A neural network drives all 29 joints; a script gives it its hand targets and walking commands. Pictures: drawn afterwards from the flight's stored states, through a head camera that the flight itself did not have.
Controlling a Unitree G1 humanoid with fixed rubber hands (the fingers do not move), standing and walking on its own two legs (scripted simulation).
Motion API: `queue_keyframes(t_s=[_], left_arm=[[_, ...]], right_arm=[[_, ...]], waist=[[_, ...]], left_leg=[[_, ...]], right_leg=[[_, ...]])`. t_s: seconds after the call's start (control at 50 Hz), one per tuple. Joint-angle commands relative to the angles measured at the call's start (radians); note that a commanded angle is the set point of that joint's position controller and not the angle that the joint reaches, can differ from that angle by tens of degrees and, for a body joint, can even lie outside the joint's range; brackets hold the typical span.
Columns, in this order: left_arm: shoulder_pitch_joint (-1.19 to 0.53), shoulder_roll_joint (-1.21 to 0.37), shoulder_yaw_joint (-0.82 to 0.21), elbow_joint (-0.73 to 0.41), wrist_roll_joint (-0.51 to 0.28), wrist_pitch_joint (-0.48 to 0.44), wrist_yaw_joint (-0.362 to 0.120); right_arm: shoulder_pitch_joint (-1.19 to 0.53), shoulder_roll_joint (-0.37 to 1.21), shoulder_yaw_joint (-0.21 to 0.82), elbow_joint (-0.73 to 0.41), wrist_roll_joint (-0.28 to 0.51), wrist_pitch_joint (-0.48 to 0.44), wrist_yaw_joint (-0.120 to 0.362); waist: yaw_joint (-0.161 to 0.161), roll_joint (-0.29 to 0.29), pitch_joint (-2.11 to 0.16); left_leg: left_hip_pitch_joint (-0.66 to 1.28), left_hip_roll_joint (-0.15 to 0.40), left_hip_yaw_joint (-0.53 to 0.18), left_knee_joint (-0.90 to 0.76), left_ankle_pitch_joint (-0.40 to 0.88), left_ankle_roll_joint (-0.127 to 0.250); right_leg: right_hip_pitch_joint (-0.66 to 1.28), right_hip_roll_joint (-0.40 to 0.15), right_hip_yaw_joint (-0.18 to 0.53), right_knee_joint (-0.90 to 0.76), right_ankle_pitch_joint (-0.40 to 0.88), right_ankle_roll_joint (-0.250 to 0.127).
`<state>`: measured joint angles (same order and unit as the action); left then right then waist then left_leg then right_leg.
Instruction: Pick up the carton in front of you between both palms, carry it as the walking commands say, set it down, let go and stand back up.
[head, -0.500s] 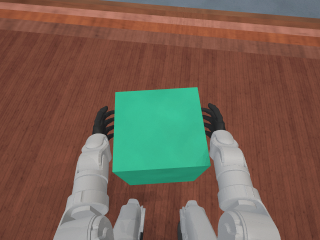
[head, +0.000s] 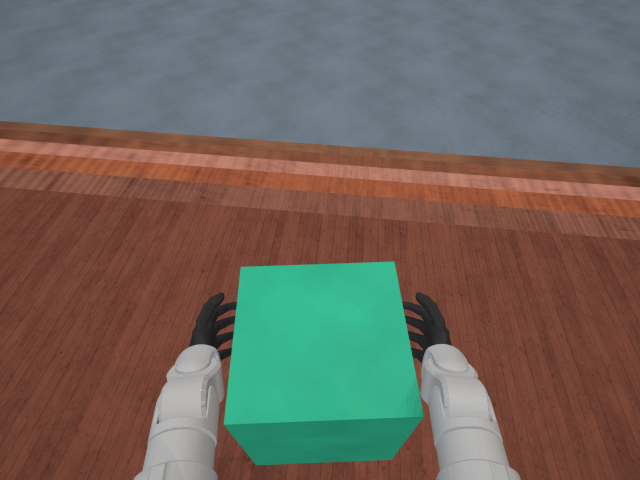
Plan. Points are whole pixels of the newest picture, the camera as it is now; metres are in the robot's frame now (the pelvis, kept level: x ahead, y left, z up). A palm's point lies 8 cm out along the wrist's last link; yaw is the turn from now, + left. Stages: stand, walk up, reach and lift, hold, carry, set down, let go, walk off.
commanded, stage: reach and lift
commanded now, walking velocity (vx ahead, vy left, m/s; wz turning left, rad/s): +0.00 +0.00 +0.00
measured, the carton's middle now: (321, 369) +0.32 +0.01 -0.08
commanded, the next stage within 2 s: hold in 1.16 s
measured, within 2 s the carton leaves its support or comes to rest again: neither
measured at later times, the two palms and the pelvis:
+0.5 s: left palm (194, 340) +0.29 +0.15 +0.06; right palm (452, 343) +0.29 -0.15 +0.06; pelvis -0.01 +0.01 +0.03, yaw +0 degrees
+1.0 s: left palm (195, 329) +0.30 +0.15 +0.07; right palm (454, 332) +0.30 -0.15 +0.07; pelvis +0.01 +0.00 +0.03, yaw +0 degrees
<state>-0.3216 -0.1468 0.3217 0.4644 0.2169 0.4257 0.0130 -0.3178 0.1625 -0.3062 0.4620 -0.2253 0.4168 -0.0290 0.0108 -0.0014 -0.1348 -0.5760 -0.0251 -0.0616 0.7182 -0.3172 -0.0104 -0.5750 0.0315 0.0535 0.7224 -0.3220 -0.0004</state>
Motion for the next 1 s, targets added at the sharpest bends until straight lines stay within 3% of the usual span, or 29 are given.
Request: queue_keyframes(t_s=[0.0, 0.1, 0.3, 0.48, 0.98], left_arm=[[-0.430, -0.972, -0.603, 0.011, -0.148, 0.033, -0.235], [-0.395, -0.960, -0.627, -0.059, -0.158, 0.103, -0.241], [-0.477, -0.945, -0.501, -0.018, -0.099, 0.168, -0.256], [-0.543, -0.958, -0.519, -0.037, -0.103, 0.169, -0.260], [-0.361, -0.908, -0.576, -0.194, -0.147, 0.222, -0.246]], right_arm=[[-0.430, 0.974, 0.595, 0.009, 0.152, 0.038, 0.238], [-0.390, 0.966, 0.608, -0.053, 0.167, 0.109, 0.249], [-0.486, 0.930, 0.488, -0.020, 0.116, 0.176, 0.277], [-0.549, 0.930, 0.496, -0.039, 0.108, 0.172, 0.279], [-0.363, 0.899, 0.562, -0.197, 0.156, 0.228, 0.260]], waist=[[-0.005, 0.004, -0.309], [-0.011, 0.000, -0.198], [-0.006, 0.006, -0.009], [-0.014, 0.004, -0.066], [-0.007, 0.000, -0.076]], left_leg=[[0.296, -0.076, -0.027, -0.147, 0.325, 0.014], [0.405, -0.066, -0.030, -0.259, 0.308, 0.015], [0.425, -0.052, -0.013, -0.341, 0.097, 0.025], [0.469, -0.052, -0.009, -0.343, 0.114, 0.017], [0.568, -0.063, -0.015, -0.386, 0.352, 0.006]], right_leg=[[0.289, 0.067, 0.042, -0.162, 0.324, 0.000], [0.400, 0.057, 0.039, -0.268, 0.316, 0.001], [0.412, 0.046, 0.022, -0.342, 0.107, -0.018], [0.449, 0.049, 0.016, -0.345, 0.116, -0.015], [0.561, 0.057, 0.032, -0.391, 0.358, 0.005]])
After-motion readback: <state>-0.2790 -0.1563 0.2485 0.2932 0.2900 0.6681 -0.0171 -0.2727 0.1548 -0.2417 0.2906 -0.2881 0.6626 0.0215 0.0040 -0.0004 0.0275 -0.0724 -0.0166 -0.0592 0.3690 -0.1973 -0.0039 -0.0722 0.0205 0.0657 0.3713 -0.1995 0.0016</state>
